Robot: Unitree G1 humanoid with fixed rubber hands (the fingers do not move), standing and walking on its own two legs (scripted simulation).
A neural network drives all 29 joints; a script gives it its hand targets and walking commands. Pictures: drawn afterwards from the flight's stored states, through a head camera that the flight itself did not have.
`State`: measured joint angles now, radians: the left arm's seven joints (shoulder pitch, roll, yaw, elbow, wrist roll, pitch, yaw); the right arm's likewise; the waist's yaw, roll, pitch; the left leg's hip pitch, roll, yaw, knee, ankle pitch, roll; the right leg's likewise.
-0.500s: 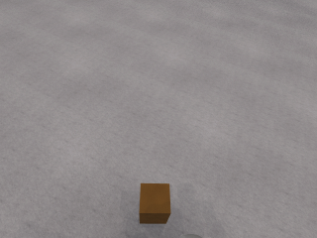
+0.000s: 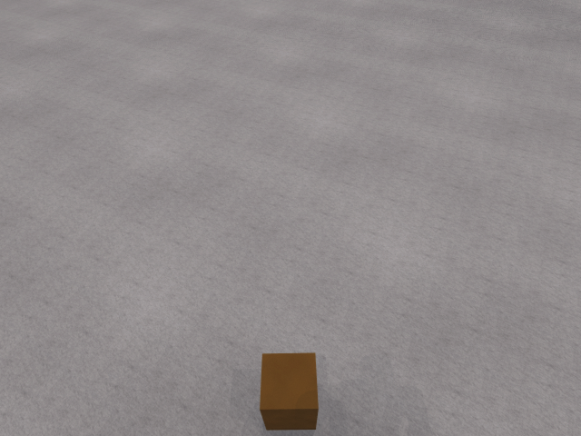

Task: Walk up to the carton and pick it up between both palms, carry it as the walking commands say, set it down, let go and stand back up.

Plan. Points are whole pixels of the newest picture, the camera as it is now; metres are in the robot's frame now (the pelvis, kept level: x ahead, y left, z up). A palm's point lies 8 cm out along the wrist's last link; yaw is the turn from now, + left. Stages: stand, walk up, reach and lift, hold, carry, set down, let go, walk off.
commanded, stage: walk up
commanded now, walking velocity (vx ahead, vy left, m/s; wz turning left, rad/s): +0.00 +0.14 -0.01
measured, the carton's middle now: (289, 393) +0.38 +0.04 -0.66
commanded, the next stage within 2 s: stand in 1.00 s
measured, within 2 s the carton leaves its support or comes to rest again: neither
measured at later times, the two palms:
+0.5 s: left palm out of the picture +0.00 +0.28 -0.14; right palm out of the picture +0.02 -0.20 -0.14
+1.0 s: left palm out of the picture +0.02 +0.34 -0.15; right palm out of the picture +0.00 -0.14 -0.12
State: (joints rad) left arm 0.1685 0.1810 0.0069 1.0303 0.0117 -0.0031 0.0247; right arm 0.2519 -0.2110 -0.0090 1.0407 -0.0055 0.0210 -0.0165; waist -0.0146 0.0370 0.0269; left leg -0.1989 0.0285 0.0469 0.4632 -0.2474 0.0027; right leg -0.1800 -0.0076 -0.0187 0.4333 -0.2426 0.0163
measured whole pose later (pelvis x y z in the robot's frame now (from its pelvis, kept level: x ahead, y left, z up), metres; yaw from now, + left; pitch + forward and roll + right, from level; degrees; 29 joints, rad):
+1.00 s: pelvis +0.00 +0.09 +0.01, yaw -1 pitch +0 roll -2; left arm 0.22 0.24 0.04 1.10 0.01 0.07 0.05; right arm 0.30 -0.14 -0.01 1.05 0.01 -0.02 -0.04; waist 0.00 -0.05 0.05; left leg -0.16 -0.06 0.11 0.38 -0.23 0.10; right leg -0.28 -0.01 0.04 0.78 -0.37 0.04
